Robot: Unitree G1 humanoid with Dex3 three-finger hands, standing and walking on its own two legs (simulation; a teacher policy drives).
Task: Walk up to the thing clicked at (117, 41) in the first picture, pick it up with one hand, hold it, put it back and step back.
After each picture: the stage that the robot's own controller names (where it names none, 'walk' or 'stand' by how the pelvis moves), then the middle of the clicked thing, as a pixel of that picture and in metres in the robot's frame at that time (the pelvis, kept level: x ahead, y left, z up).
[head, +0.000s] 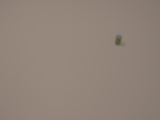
stand; (118, 40) +1.44 -0.39 -0.72
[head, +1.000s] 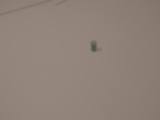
walk; (93, 46) +1.35 +0.02 -0.69
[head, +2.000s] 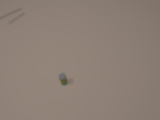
walk; (63, 79) +0.83 +0.29 -0.72
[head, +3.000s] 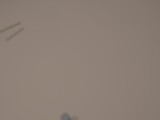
walk; (66, 119) +0.46 +0.23 -0.71
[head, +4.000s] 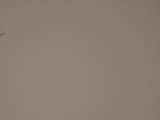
stand; out of the picture +0.33 +0.15 -0.71
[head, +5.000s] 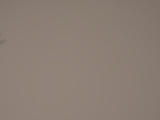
stand; out of the picture +0.32 +0.16 -0.72
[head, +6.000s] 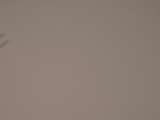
stand; out of the picture +0.32 +0.15 -0.72
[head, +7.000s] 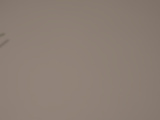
stand; out of the picture +0.31 +0.15 -0.72
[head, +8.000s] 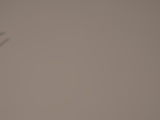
go down; out of the picture +0.32 +0.15 -0.72
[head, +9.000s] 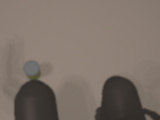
go down; (32, 70) +0.41 +0.19 -0.30
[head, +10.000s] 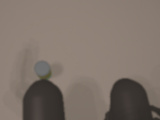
approach; (43, 71) +0.40 +0.19 -0.29
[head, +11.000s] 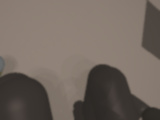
close in; out of the picture +0.38 +0.22 -0.22
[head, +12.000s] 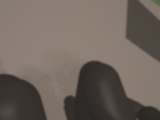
close; out of the picture +0.38 +0.23 -0.22
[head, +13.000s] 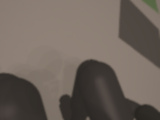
close; out of the picture +0.38 +0.22 -0.22
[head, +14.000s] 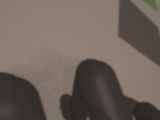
lift; out of the picture +0.38 +0.23 -0.22
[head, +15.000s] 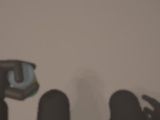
lift; (25, 81) +0.32 +0.22 -0.03
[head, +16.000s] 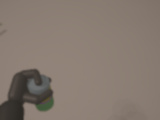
hold; (41, 93) +0.32 +0.16 +0.02
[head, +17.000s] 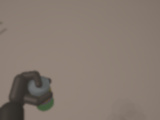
hold; (42, 94) +0.32 +0.17 +0.00
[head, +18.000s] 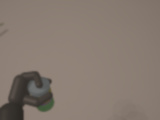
hold; (42, 94) +0.31 +0.17 +0.01
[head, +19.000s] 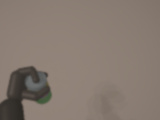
crouch; (39, 88) +0.34 +0.16 -0.06
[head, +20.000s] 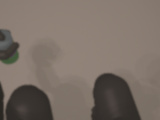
lower; (5, 48) +0.46 +0.22 -0.10
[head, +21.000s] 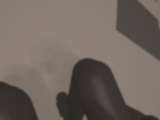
lower; out of the picture +0.43 +0.23 -0.22
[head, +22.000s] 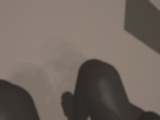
lower; out of the picture +0.41 +0.25 -0.22
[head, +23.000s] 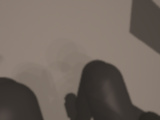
lower; out of the picture +0.40 +0.24 -0.22
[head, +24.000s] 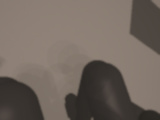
lower; out of the picture +0.39 +0.24 -0.22
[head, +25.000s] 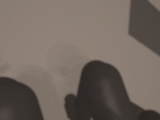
open; out of the picture +0.39 +0.24 -0.22
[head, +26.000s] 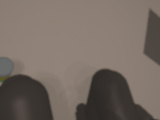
stand; (1, 70) +0.38 +0.22 -0.24
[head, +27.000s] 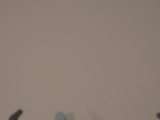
stand; (60, 119) +0.35 +0.16 -0.60
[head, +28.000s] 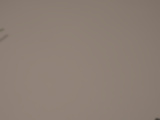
stand; out of the picture +0.35 +0.16 -0.66
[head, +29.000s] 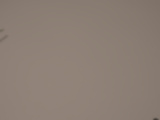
stand; out of the picture +0.35 +0.15 -0.67
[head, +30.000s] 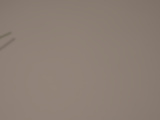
stand; out of the picture +0.35 +0.15 -0.71
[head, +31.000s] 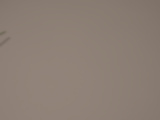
stand; out of the picture +0.33 +0.16 -0.72
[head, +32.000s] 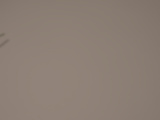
stand; out of the picture +0.33 +0.16 -0.72
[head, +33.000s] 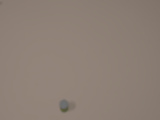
walk; (64, 106) +0.43 +0.12 -0.70
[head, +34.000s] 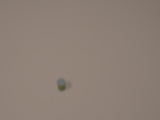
walk; (61, 84) +0.61 +0.17 -0.70
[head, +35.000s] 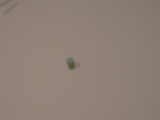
stand; (70, 63) +0.91 +0.23 -0.70
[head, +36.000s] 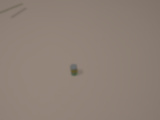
stand; (73, 70) +0.94 +0.13 -0.71
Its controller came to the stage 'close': yes
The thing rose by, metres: 0.71
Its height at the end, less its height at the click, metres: +0.00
